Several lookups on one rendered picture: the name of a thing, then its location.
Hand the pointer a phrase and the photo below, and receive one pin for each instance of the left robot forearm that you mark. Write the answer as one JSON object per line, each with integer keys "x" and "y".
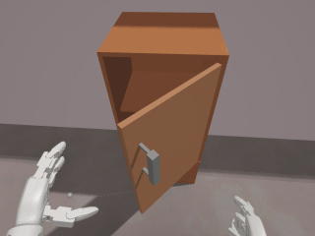
{"x": 29, "y": 229}

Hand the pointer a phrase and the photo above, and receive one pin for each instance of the handle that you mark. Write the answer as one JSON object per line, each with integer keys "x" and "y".
{"x": 153, "y": 170}

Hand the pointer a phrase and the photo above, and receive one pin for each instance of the cupboard door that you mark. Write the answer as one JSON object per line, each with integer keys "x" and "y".
{"x": 174, "y": 126}

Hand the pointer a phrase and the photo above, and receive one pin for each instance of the left robot hand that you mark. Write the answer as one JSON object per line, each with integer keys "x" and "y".
{"x": 32, "y": 208}

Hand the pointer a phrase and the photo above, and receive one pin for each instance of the right robot hand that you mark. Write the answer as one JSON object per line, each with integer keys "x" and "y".
{"x": 251, "y": 223}

